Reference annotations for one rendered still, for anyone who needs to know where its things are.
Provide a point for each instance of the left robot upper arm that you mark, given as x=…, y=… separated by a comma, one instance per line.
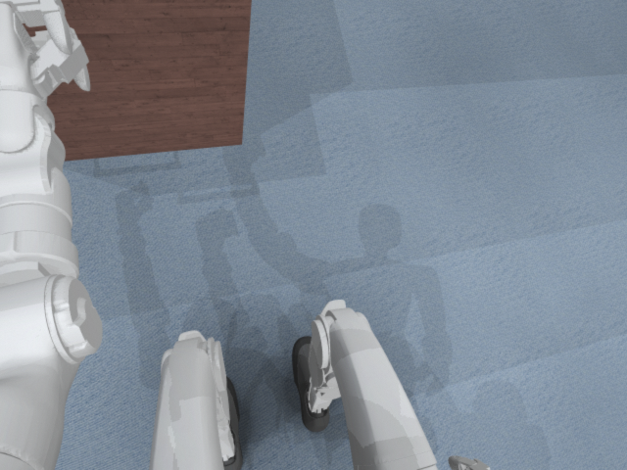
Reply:
x=48, y=326

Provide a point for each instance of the robot left forearm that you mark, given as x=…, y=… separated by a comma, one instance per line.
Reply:
x=35, y=196

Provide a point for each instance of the robot left foot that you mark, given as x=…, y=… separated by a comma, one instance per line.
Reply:
x=235, y=462

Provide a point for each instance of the cabinet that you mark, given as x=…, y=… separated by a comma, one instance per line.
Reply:
x=165, y=75

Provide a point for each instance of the robot left hand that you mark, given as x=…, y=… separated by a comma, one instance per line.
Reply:
x=57, y=49

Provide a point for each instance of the right robot shin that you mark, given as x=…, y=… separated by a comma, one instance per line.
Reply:
x=323, y=386

